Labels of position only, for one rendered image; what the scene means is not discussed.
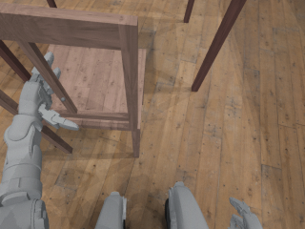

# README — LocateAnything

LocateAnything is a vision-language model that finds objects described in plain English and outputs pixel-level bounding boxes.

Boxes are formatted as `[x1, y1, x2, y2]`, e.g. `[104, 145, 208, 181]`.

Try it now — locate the robot right thigh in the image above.
[168, 186, 210, 229]

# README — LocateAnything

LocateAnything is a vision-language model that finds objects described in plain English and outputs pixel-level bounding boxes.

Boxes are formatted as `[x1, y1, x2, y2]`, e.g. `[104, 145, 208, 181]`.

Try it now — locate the robot left thigh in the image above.
[94, 195, 127, 229]

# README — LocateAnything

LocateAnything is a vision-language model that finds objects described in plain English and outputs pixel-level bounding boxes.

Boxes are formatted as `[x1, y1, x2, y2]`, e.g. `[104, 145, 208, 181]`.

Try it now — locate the chair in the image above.
[0, 2, 147, 158]

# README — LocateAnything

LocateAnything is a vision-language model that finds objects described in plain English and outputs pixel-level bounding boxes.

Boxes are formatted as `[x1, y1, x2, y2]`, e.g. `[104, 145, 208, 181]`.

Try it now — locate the left robot forearm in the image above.
[0, 114, 43, 207]

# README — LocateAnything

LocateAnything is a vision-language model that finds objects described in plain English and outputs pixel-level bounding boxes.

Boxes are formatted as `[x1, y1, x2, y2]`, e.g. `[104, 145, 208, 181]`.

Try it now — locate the left robot upper arm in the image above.
[0, 198, 50, 229]

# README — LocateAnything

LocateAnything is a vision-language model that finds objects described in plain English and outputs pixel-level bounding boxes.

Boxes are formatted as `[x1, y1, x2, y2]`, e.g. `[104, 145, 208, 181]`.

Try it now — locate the robot thigh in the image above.
[94, 195, 127, 229]
[168, 186, 210, 229]

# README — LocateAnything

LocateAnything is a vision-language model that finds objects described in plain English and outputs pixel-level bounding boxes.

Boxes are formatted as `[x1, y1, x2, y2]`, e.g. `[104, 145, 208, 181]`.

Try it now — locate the left robot hand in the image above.
[18, 52, 79, 131]

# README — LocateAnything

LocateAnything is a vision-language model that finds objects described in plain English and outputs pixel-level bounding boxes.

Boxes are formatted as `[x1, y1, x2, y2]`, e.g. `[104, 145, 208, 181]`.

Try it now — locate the right robot hand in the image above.
[228, 197, 263, 229]

